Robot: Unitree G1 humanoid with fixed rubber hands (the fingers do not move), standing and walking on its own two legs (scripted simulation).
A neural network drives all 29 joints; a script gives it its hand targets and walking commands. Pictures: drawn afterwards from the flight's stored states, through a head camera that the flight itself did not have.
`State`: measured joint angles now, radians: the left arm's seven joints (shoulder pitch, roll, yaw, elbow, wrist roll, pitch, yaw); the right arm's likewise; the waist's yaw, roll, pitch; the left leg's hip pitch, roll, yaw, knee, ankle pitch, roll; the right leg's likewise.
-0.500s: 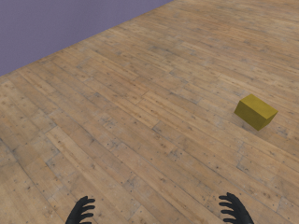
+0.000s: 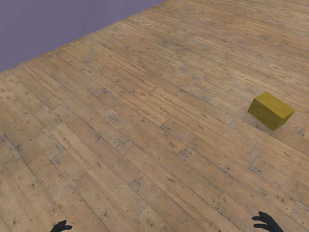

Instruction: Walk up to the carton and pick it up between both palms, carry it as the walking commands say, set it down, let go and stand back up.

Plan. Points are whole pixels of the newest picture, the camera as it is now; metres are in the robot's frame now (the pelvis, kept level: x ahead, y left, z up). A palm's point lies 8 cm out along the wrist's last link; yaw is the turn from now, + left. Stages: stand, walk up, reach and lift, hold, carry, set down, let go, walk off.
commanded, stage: stand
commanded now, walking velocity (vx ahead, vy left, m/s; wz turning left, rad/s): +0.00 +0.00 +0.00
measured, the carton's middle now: (269, 110) +1.09 -0.91 -0.67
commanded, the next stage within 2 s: walk up in 0.80 s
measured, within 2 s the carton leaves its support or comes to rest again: neither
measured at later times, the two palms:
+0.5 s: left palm out of the picture +0.10 +0.29 -0.09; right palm out of the picture +0.10 -0.29 -0.09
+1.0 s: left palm out of the picture +0.08 +0.31 -0.08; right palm out of the picture +0.08 -0.30 -0.08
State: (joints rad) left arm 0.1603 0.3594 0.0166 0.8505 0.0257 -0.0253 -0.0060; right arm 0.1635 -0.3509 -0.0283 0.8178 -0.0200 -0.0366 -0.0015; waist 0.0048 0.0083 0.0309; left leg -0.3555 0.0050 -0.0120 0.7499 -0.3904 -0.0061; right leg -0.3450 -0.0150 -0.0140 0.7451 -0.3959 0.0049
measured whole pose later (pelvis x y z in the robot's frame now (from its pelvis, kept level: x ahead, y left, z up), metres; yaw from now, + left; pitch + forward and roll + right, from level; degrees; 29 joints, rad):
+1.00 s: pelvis +0.00 +0.00 +0.03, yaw -1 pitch -2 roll +0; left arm 0.08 0.37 -0.01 1.13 0.01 -0.01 -0.01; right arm 0.10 -0.36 0.01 1.10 -0.01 -0.02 0.00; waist 0.01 0.00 0.05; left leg -0.14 0.01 0.00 0.37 -0.19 -0.01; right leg -0.14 -0.01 -0.01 0.37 -0.20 0.01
